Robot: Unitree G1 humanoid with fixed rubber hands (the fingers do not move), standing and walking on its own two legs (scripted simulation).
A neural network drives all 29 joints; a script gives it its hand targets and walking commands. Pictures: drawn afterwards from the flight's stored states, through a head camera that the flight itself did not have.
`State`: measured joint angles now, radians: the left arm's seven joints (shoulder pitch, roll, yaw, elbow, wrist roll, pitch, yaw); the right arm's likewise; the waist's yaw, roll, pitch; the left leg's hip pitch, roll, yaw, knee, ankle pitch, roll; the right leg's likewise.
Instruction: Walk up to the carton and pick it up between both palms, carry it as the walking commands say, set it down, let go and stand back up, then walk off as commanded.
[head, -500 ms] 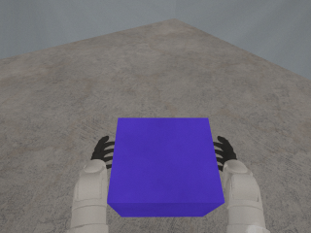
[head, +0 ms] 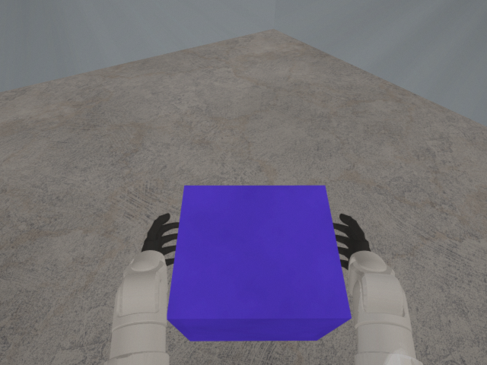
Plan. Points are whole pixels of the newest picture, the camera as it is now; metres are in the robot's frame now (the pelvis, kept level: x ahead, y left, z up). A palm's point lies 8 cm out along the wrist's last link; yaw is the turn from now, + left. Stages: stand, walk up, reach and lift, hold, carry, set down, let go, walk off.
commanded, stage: hold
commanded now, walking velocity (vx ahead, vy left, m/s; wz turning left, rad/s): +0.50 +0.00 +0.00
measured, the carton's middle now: (254, 267) +0.30 +0.00 -0.03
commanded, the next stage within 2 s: carry in 0.02 s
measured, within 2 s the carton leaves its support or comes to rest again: neither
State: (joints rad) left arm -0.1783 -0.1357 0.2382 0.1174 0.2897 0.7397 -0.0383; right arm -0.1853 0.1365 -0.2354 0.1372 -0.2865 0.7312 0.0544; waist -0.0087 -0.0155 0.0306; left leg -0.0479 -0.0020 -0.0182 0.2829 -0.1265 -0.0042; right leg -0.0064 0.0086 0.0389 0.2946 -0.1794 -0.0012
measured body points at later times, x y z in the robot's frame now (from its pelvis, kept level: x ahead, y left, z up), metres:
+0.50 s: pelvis +0.13 +0.01 -0.01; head +0.12 +0.00 +0.44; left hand +0.42 +0.17 +0.08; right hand +0.40 -0.17 +0.07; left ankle +0.03 +0.13 -0.75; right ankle +0.17 -0.09 -0.73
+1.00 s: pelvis +0.42 +0.02 -0.03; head +0.42 +0.02 +0.42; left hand +0.69 +0.20 +0.06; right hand +0.69 -0.14 +0.06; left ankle +0.51 +0.10 -0.75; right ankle +0.22 -0.08 -0.73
